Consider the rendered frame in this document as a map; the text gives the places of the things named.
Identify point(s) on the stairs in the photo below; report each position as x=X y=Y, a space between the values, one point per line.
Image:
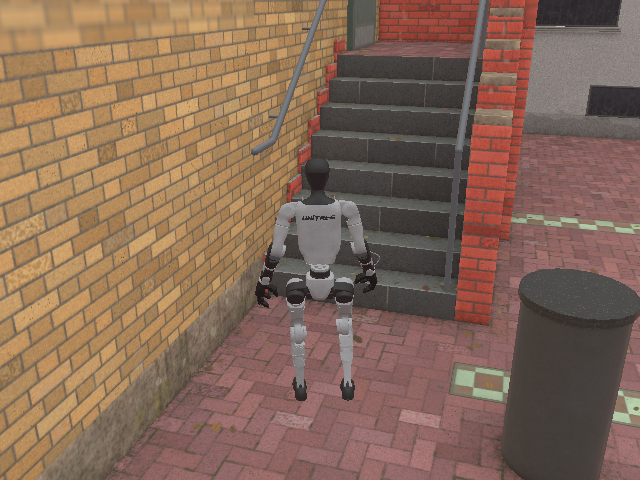
x=389 y=133

